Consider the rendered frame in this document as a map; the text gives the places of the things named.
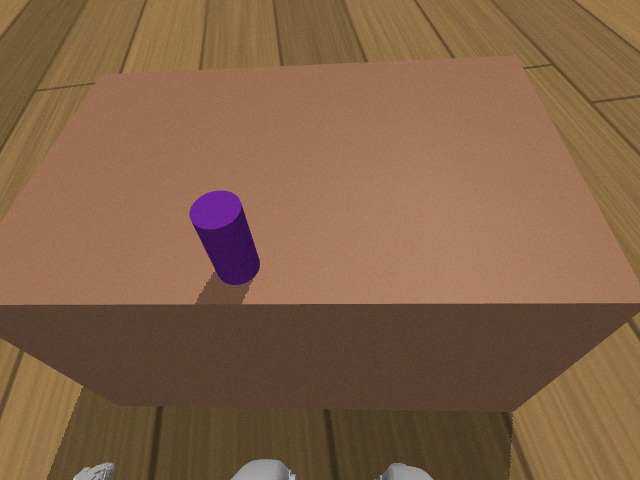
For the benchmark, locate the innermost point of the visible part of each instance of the left robot hand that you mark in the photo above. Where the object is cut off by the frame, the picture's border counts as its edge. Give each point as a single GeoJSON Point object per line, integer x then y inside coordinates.
{"type": "Point", "coordinates": [99, 472]}

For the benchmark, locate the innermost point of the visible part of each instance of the can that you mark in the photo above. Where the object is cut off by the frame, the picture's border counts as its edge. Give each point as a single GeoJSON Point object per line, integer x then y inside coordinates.
{"type": "Point", "coordinates": [219, 220]}

